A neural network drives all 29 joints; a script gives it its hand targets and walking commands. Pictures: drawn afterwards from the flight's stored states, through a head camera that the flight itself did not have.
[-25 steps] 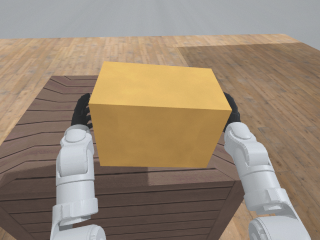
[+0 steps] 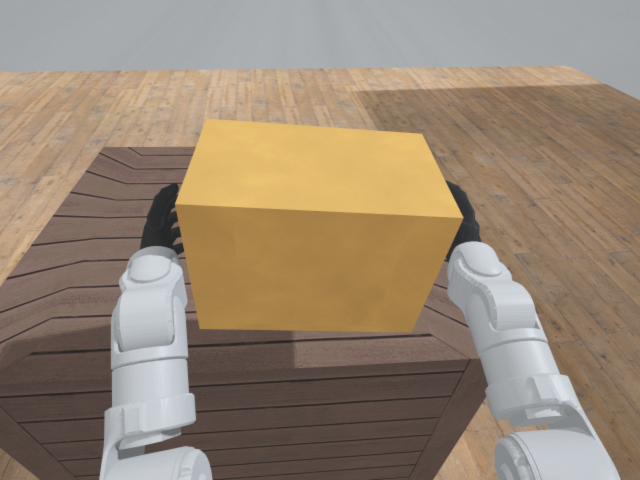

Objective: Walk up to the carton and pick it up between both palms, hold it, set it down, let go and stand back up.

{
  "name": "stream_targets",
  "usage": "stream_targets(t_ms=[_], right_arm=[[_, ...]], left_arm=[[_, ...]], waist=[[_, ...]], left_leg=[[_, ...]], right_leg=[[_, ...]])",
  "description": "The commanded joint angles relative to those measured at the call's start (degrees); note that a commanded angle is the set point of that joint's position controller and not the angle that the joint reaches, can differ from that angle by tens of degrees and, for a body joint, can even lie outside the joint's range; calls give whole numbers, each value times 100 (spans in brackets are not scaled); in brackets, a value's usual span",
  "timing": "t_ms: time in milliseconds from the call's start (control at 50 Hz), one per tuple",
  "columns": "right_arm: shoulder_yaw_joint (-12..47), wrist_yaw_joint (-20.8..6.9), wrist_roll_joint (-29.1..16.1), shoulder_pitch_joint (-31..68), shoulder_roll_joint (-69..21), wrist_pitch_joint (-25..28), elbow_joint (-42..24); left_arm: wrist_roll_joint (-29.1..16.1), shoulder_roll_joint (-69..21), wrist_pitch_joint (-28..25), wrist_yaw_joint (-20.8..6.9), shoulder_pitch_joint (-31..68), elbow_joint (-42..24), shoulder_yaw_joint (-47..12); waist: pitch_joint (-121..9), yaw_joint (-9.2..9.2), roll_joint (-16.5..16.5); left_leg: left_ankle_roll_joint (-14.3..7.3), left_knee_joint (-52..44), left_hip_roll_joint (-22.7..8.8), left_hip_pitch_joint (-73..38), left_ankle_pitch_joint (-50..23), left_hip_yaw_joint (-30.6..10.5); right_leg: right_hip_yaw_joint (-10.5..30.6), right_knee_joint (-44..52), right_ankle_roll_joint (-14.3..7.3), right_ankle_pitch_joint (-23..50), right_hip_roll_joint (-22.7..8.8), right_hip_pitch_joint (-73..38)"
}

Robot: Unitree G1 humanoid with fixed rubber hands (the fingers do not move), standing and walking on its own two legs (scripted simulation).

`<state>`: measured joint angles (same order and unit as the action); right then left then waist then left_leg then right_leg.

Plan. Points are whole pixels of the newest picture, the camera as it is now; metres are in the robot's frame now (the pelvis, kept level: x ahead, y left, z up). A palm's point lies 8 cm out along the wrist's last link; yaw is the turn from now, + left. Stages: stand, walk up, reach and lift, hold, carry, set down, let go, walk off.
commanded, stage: hold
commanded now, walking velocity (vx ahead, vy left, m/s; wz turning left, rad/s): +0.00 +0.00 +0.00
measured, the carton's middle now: (312, 229) +0.39 +0.00 +0.16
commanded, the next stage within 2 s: none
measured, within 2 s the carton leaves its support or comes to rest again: neither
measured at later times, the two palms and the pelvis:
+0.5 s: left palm (162, 250) +0.35 +0.18 +0.17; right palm (462, 245) +0.34 -0.18 +0.17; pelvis +0.00 +0.00 +0.00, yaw +0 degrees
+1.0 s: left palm (164, 252) +0.35 +0.18 +0.17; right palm (461, 246) +0.34 -0.19 +0.16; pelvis +0.00 +0.00 +0.00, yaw +0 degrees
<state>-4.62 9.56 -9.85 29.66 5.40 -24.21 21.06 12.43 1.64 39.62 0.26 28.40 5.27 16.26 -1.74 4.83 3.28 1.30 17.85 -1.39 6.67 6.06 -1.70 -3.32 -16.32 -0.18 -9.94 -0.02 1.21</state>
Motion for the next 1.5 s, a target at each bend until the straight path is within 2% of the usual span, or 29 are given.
stream_targets(t_ms=[0,80,120,140,180,200,220,340,400,480,580,620,700,740,800,840,860,940,980,1000,1080,1180,1220,1240,1280,1320,1380,1420,1480], right_arm=[[2405,-849,-693,5012,-2947,573,-1978],[2548,-830,-739,5288,-3041,634,-2207],[2395,-839,-633,4940,-3040,520,-1757],[2417,-845,-657,4988,-2974,525,-1835],[2326,-869,-623,5196,-2958,576,-1860],[2355,-876,-626,5169,-3003,559,-1771],[2337,-867,-625,5089,-2998,580,-1798],[2395,-863,-649,5366,-2997,707,-2086],[2380,-849,-557,5222,-3000,659,-1982],[2238,-916,-537,5451,-3083,708,-1569],[2454,-888,-615,5377,-3126,770,-1940],[2253,-859,-500,5294,-2978,682,-1608],[2269,-862,-567,5182,-2997,700,-1686],[2452,-853,-607,5158,-3060,689,-1836],[2451,-838,-674,5161,-3047,730,-1925],[2593,-839,-761,5067,-3026,723,-2107],[2485,-850,-711,5142,-3000,689,-1870],[2447,-865,-652,5170,-3037,688,-1950],[2284,-856,-579,5116,-2995,659,-1747],[2387,-877,-630,5350,-3082,723,-1992],[2419,-862,-591,5180,-3033,650,-1801],[2611,-804,-716,5080,-3001,721,-2380],[2490,-800,-671,4960,-2850,575,-1951],[2381,-836,-629,4731,-2897,516,-1471],[2220,-867,-553,5146,-2899,583,-1577],[2455,-845,-643,5268,-3046,711,-2102],[2468,-807,-651,5030,-3029,667,-1976],[2596,-815,-762,5154,-3092,749,-2379],[2438,-848,-660,4942,-2951,590,-1883]], left_arm=[[-1104,-3075,-495,-972,4346,-1277,-3334],[-1110,-3113,-516,-963,4261,-1167,-3285],[-1015,-3007,-461,-997,4231,-987,-3164],[-912,-2953,-449,-1024,4239,-999,-3010],[-1032,-3004,-465,-997,4407,-979,-3163],[-921,-2967,-449,-1007,4275,-869,-2970],[-1034,-3102,-493,-1010,4372,-1035,-3195],[-1058,-3166,-494,-972,4302,-1101,-3264],[-1041,-2990,-504,-1022,4248,-989,-3118],[-1008,-3068,-571,-1013,4728,-819,-3111],[-1087,-3171,-593,-952,4415,-1028,-3253],[-951,-3017,-540,-1006,4332,-587,-3016],[-999,-3176,-533,-1036,4366,-948,-3130],[-996,-3034,-555,-1018,4320,-929,-3046],[-1023,-3158,-563,-989,4363,-1235,-3280],[-1038,-3057,-542,-987,4118,-1310,-3211],[-1016,-3083,-544,-984,4353,-1167,-3270],[-1007,-3023,-518,-990,4186,-1045,-3149],[-1052,-3081,-505,-993,4491,-1115,-3254],[-1048,-3085,-500,-985,4440,-1056,-3226],[-1021,-3068,-529,-977,4360,-985,-3104],[-1157,-3209,-558,-936,4101,-1427,-3492],[-981,-2910,-466,-1003,4013,-962,-3101],[-864,-2839,-449,-1043,4172,-976,-3002],[-859,-2934,-413,-1087,4348,-771,-2932],[-992,-3063,-486,-1054,4315,-1177,-3150],[-1057,-3015,-533,-1027,4364,-1198,-3234],[-1202,-3255,-590,-955,4399,-1635,-3543],[-937,-3028,-433,-975,4124,-1078,-3201]], waist=[[-2489,90,-637],[-2671,-17,-483],[-2204,70,-522],[-2246,-52,-471],[-2330,43,-535],[-2185,-75,-382],[-2344,47,-483],[-2599,42,-573],[-2503,59,-381],[-2281,26,-542],[-2743,-17,-534],[-2261,52,-477],[-2556,91,-619],[-2488,-7,-347],[-2677,56,-633],[-2702,-56,-475],[-2474,59,-575],[-2361,-12,-444],[-2285,122,-481],[-2365,-19,-538],[-2377,-16,-419],[-2899,52,-599],[-2190,-5,-356],[-1906,35,-523],[-1926,3,-397],[-2577,-10,-486],[-2533,43,-499],[-3080,79,-755],[-2332,-3,-592]], left_leg=[[47,-19,364,-1338,-1114,142],[13,58,361,-1350,-1310,125],[11,-24,401,-1176,-1073,167],[-37,-74,377,-1196,-1025,188],[1,-59,365,-1214,-907,119],[-39,-92,387,-1192,-949,170],[5,-70,359,-1252,-1009,129],[15,-1,332,-1484,-1250,111],[-78,-36,390,-1282,-983,161],[-71,-154,360,-1246,-551,185],[-32,21,372,-1430,-1276,159],[-74,-90,396,-1228,-804,141],[3,10,366,-1476,-1217,157],[-50,-46,383,-1353,-1135,160],[55,42,359,-1472,-1374,121],[5,59,393,-1486,-1448,153],[2,6,376,-1453,-1180,131],[-74,-50,372,-1319,-996,169],[-15,-68,348,-1301,-869,147],[-47,-53,356,-1284,-915,173],[-68,-49,376,-1343,-1027,172],[61,152,375,-1624,-1789,110],[-26,-7,406,-1263,-1256,119],[-42,-120,423,-1204,-835,169],[-63,-225,342,-1099,-510,196],[-71,-21,378,-1406,-1162,223],[-5,36,391,-1387,-1227,153],[93,148,365,-1593,-1667,106],[6,14,362,-1322,-1210,139]], right_leg=[[9,222,173,1270,304,30],[14,213,183,1433,335,-105],[22,247,192,1227,299,15],[44,291,181,1113,297,-35],[32,254,166,1094,271,118],[21,293,186,1099,308,42],[-2,287,168,1136,313,56],[-37,256,173,1245,329,59],[17,275,250,1234,261,-13],[-14,306,190,657,258,317],[-9,225,205,1368,298,14],[15,310,243,1119,252,161],[-4,260,199,1264,283,76],[-7,269,239,1390,292,-21],[-11,219,188,1458,334,-23],[9,236,252,1600,309,-124],[-17,247,212,1218,301,106],[15,283,236,1229,276,128],[4,316,184,979,293,171],[8,286,196,1031,263,209],[14,266,248,1285,281,80],[-25,183,209,1881,341,-149],[13,270,236,1556,320,-37],[-3,333,230,1010,265,106],[-13,364,183,628,284,198],[15,237,252,1420,259,-1],[-8,237,217,1487,298,-18],[-15,155,196,1791,328,-130],[15,256,182,1338,304,-30]])
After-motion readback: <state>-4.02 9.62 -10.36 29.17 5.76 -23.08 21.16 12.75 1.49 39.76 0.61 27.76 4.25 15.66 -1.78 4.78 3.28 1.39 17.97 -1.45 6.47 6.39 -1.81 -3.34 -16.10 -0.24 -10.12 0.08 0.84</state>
